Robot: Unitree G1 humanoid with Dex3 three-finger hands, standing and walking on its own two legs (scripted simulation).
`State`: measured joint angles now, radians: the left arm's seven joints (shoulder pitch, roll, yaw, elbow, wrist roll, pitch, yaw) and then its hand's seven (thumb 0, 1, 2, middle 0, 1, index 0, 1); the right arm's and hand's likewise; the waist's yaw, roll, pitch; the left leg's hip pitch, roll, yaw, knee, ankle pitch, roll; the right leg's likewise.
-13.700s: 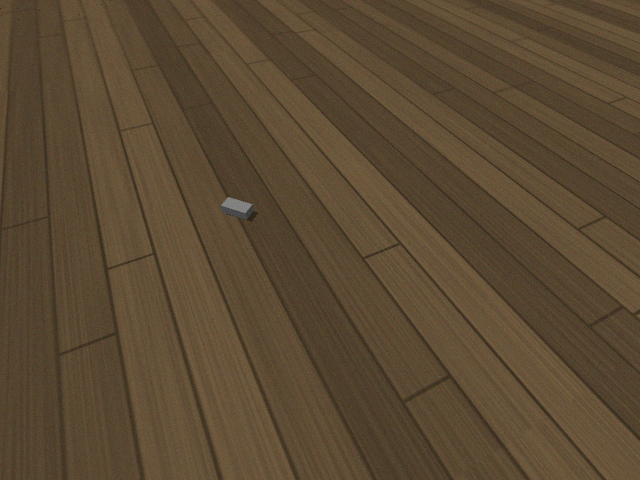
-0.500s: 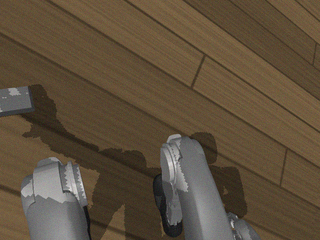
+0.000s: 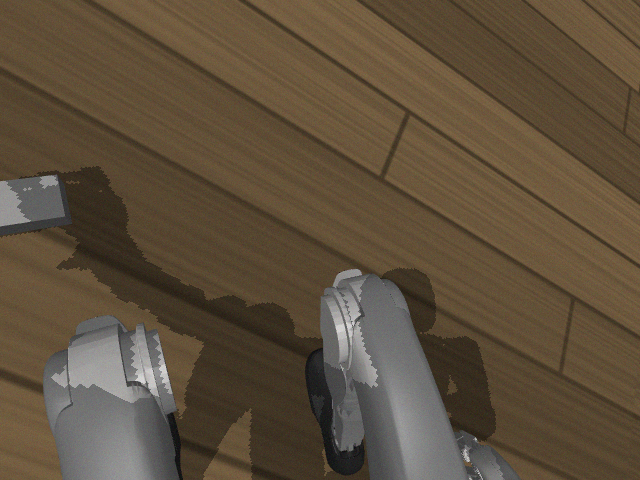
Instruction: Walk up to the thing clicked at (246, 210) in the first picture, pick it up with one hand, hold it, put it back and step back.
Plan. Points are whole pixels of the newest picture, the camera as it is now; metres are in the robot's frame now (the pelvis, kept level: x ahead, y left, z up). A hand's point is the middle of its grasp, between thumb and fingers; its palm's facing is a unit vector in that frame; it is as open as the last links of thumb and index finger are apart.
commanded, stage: approach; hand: left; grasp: from above
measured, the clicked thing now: (12, 207) +0.49 +0.33 -0.30
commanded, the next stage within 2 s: close in in 0.56 s
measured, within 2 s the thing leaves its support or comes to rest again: neither
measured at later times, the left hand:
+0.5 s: hand out of the picture +0.47 +0.34 -0.18, palm faces -0.46 -0.12 -0.88, open 14.1 cm
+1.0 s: hand out of the picture +0.47 +0.33 -0.19, palm faces -0.44 -0.11 -0.89, open 14.2 cm
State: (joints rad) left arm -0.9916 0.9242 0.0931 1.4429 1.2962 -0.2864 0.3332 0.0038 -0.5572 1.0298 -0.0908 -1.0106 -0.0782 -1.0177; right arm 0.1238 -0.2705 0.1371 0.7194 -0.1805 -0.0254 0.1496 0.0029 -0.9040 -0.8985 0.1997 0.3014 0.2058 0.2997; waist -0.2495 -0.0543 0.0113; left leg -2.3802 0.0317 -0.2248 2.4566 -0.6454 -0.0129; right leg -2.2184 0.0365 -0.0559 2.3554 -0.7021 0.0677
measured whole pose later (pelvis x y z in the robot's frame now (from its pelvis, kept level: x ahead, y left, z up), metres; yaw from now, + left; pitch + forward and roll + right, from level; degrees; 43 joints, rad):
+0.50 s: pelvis +0.00 -0.01 +0.00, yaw -1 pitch +32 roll -11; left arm -1.04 0.95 0.14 1.52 1.23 -0.15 0.34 0.01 -0.53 1.01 -0.12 -0.97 -0.11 -0.98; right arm 0.16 -0.29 0.20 0.69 -0.17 -0.05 0.13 0.00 -0.90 -0.90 0.20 0.30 0.21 0.30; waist -0.32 -0.04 0.05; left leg -2.38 0.05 -0.23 2.46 -0.65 -0.02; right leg -2.25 0.05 -0.05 2.36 -0.68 0.09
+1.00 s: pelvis +0.00 +0.00 +0.00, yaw -1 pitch +30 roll -13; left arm -1.06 0.95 0.10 1.56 1.33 -0.27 0.41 0.00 -0.54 1.01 -0.11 -0.97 -0.09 -0.97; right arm 0.10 -0.29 0.21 0.66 -0.19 -0.04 0.15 0.00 -0.90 -0.90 0.20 0.30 0.21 0.30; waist -0.32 -0.08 0.07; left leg -2.38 0.03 -0.25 2.47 -0.64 -0.01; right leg -2.21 0.05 -0.08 2.35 -0.68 0.07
